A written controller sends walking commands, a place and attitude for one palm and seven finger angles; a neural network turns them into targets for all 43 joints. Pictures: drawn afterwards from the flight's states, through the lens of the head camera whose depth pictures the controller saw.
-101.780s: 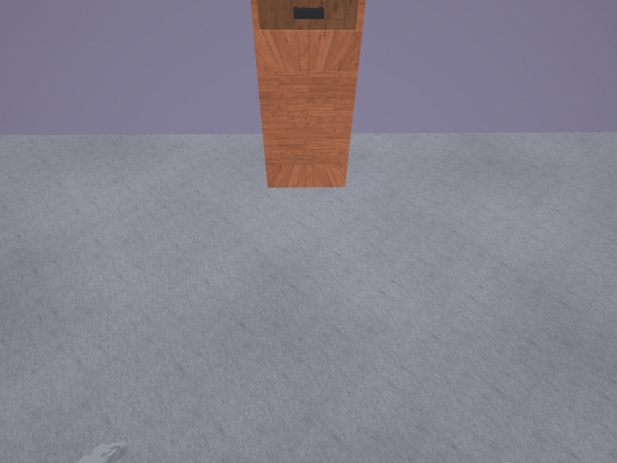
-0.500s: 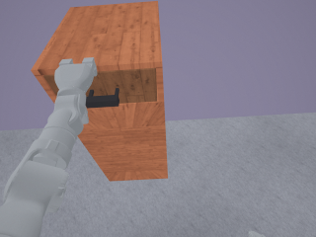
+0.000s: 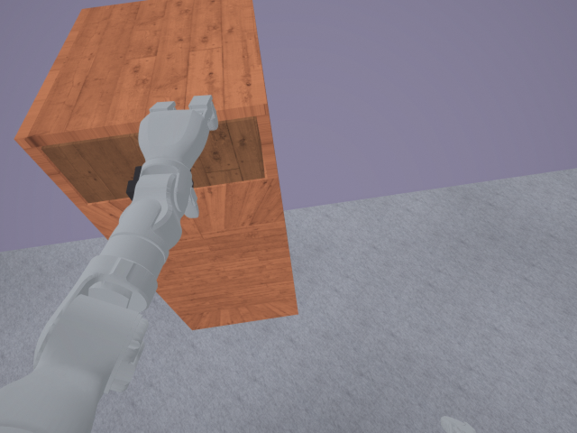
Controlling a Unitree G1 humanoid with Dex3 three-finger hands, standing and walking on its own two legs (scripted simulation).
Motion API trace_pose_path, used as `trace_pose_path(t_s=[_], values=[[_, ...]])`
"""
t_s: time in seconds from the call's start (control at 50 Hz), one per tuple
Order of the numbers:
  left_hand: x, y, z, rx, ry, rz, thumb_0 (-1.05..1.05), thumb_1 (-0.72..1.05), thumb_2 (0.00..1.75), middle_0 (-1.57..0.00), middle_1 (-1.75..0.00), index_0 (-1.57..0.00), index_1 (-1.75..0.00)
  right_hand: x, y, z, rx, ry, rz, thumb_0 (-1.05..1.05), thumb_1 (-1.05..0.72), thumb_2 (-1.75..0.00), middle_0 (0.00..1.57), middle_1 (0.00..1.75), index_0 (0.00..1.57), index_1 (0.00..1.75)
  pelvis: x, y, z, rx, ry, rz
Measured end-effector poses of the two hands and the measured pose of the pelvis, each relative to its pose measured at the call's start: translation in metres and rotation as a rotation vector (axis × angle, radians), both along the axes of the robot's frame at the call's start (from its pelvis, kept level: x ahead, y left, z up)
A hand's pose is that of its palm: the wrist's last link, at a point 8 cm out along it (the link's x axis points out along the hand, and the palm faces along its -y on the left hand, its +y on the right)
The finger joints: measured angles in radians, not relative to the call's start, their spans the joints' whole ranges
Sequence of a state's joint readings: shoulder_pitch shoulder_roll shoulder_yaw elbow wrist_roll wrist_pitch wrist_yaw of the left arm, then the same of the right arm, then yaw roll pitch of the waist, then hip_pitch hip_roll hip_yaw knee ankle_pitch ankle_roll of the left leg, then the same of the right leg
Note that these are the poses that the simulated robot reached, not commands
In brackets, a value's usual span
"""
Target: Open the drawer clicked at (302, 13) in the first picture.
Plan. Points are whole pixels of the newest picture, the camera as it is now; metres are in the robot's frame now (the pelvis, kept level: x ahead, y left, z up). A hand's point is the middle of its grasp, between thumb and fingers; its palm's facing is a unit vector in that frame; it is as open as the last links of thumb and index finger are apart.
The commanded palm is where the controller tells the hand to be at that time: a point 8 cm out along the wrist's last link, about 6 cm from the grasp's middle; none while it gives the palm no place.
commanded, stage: re-aim the fingers above the handle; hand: left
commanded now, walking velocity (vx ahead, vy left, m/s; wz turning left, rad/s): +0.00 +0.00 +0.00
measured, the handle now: (162, 177) +0.51 +0.21 +0.04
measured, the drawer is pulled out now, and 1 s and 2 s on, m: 0.00 0.00 0.00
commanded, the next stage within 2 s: lower the fingers behind the handle in 0.78 s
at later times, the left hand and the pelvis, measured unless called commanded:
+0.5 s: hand (180, 179) +0.45 +0.16 +0.10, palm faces +0.07 -0.10 -0.99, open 13.8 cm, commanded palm +0.45 +0.23 +0.16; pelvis +0.00 +0.01 -0.01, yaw +5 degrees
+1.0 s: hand (112, 181) +0.45 +0.25 +0.11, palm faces -0.06 +0.04 -1.00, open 13.6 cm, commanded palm +0.44 +0.26 +0.15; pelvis -0.01 +0.00 +0.00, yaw +1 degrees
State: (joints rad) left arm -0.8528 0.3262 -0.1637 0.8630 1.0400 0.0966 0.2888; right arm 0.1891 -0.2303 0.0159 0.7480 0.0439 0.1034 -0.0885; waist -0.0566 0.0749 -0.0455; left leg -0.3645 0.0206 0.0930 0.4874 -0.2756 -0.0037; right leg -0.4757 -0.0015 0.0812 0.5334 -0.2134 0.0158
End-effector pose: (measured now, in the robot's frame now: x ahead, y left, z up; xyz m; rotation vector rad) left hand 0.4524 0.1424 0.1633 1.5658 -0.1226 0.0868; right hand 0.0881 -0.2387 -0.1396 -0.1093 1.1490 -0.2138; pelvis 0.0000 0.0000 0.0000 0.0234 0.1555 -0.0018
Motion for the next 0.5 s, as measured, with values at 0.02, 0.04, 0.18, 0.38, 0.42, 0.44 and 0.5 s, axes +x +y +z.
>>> trace_pose_path(t_s=[0.02, 0.04, 0.18, 0.38, 0.42, 0.44, 0.5], values=[[-0.001, 0.004, 0.003, -0.007, 0.007, 0.030, 0.00, -0.49, 0.30, -0.45, -1.27, -0.36, -1.24, 0.002, 0.001, 0.001, 0.003, -0.007, -0.005, 0.01, -0.91, -0.90, 0.20, 0.30, 0.20, 0.30, 0.000, 0.000, 0.001, 0.001, -0.007, -0.003], [-0.001, 0.010, 0.006, -0.013, 0.015, 0.061, 0.00, -0.49, 0.30, -0.44, -1.27, -0.37, -1.25, 0.004, 0.001, 0.001, 0.004, -0.016, -0.009, 0.01, -0.91, -0.90, 0.20, 0.30, 0.20, 0.30, 0.000, -0.001, 0.001, 0.001, -0.013, -0.006], [-0.018, 0.090, 0.015, 0.042, 0.139, 0.319, 0.00, -0.49, 0.30, -0.35, -1.22, -0.37, -1.24, 0.025, -0.010, 0.017, -0.035, -0.099, 0.021, 0.01, -0.90, -0.90, 0.20, 0.30, 0.20, 0.30, -0.001, -0.007, 0.003, -0.001, -0.031, 0.021], [-0.045, 0.078, -0.029, -0.014, 0.322, -0.032, 0.00, -0.49, 0.30, -0.32, -1.20, -0.33, -1.21, 0.031, -0.042, 0.035, -0.207, -0.075, 0.157, 0.01, -0.90, -0.90, 0.20, 0.30, 0.20, 0.30, -0.003, -0.001, -0.004, -0.024, -0.018, 0.124], [-0.043, 0.051, -0.030, -0.034, 0.252, -0.161, 0.00, -0.49, 0.30, -0.32, -1.20, -0.33, -1.21, 0.029, -0.040, 0.034, -0.213, -0.074, 0.152, 0.01, -0.91, -0.90, 0.20, 0.30, 0.20, 0.30, -0.003, 0.002, -0.006, -0.027, -0.007, 0.122], [-0.040, 0.039, -0.028, -0.046, 0.203, -0.210, 0.00, -0.49, 0.30, -0.32, -1.20, -0.33, -1.21, 0.028, -0.038, 0.032, -0.209, -0.074, 0.144, 0.01, -0.91, -0.90, 0.20, 0.30, 0.20, 0.30, -0.003, 0.004, -0.007, -0.028, -0.001, 0.117], [-0.024, 0.023, -0.015, -0.070, 0.048, -0.246, 0.00, -0.49, 0.30, -0.32, -1.20, -0.33, -1.21, 0.020, -0.028, 0.026, -0.169, -0.070, 0.103, 0.01, -0.91, -0.90, 0.20, 0.30, 0.20, 0.30, -0.003, 0.008, -0.009, -0.027, 0.019, 0.092]])
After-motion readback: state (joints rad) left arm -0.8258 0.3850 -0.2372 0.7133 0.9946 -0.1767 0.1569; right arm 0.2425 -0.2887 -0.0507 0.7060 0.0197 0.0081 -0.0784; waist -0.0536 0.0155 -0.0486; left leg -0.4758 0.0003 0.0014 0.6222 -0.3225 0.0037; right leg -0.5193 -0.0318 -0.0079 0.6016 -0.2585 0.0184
